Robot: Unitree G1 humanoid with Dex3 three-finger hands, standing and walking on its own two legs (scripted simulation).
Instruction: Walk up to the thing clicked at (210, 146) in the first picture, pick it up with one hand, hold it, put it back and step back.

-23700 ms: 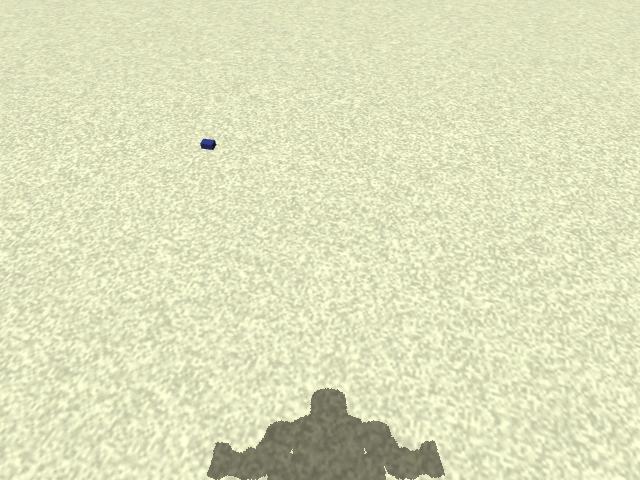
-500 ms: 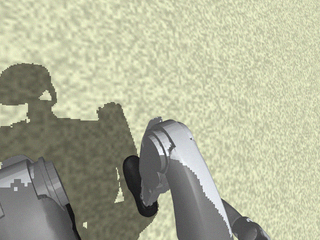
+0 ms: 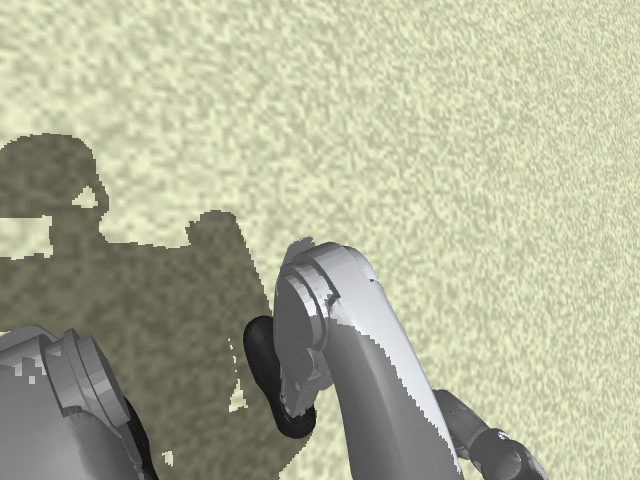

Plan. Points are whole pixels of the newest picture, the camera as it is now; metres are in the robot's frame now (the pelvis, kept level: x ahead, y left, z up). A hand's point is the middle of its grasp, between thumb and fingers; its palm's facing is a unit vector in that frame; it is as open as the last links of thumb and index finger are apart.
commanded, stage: settle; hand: left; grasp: from above
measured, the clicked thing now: out of the picture +0.45 +0.34 -0.28
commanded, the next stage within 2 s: lift in 0.92 s
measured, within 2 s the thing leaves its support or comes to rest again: leaves its support in 0.32 s
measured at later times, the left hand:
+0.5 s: hand out of the picture +0.43 +0.36 -0.21, palm faces -0.45 -0.08 -0.89, open 7.1 cm
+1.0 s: hand out of the picture +0.43 +0.35 -0.12, palm faces -0.50 -0.05 -0.87, open 7.1 cm
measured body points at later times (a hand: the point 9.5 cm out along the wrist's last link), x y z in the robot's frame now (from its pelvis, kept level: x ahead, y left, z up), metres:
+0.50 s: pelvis +0.00 +0.00 +0.00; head +0.25 +0.14 +0.35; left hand +0.45 +0.36 -0.15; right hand +0.08 -0.27 -0.06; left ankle +0.06 +0.12 -0.26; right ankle +0.11 -0.11 -0.26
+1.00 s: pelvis -0.01 -0.01 +0.04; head +0.22 +0.10 +0.41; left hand +0.45 +0.35 -0.07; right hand +0.09 -0.27 -0.06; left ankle +0.06 +0.12 -0.26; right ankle +0.11 -0.11 -0.26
